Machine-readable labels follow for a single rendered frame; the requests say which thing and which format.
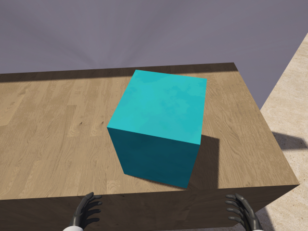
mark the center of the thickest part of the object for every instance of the pedestal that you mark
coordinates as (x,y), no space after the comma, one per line
(55,148)

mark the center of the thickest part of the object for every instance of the left robot hand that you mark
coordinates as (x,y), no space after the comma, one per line
(81,214)

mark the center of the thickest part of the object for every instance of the carton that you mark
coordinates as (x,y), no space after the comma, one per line
(157,125)

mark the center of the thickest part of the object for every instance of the right robot hand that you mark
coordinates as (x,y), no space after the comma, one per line
(248,218)

